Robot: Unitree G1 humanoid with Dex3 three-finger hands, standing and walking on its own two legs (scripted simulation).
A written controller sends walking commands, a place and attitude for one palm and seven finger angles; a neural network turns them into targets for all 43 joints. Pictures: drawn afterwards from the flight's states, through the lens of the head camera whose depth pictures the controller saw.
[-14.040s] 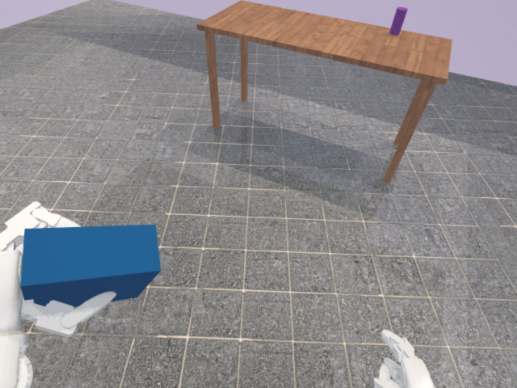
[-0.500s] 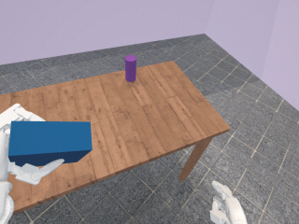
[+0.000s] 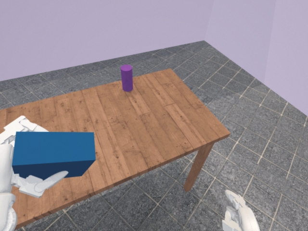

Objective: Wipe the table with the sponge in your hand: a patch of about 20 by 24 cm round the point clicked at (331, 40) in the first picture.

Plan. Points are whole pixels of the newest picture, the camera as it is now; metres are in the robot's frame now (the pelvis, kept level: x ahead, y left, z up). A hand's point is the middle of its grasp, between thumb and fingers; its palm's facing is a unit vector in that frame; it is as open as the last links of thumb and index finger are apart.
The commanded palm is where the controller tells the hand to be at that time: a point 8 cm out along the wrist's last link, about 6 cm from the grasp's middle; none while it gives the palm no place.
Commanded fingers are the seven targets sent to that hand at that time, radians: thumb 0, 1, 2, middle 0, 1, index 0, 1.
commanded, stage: come to a stop and stand still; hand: left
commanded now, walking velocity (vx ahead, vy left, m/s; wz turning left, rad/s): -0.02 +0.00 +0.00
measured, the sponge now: (66, 157) +0.23 +0.21 +0.13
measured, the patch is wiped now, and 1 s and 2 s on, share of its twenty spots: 0.00 0.00 0.00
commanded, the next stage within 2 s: look again from close up in 0.86 s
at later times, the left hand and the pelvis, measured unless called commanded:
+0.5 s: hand (35, 147) +0.24 +0.27 +0.15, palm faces +0.34 -0.83 -0.44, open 10.0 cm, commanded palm +0.17 +0.29 +0.17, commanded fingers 0.00 0.10 1.30 -1.20 -1.60 -1.20 -1.60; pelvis +0.01 +0.01 +0.00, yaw +0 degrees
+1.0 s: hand (36, 141) +0.24 +0.26 +0.16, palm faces +0.35 -0.85 -0.40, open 10.0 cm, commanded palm +0.19 +0.29 +0.17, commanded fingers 0.00 0.10 1.30 -1.20 -1.60 -1.20 -1.60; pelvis +0.02 +0.01 +0.00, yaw +0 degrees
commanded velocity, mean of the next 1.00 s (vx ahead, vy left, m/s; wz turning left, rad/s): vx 0.00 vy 0.00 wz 0.00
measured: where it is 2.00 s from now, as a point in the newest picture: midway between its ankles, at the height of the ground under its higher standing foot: outside the picture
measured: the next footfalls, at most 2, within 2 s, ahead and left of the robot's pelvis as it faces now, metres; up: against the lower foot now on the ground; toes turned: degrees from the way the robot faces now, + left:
none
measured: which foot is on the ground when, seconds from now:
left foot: down 0.00-1.00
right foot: down 0.00-1.00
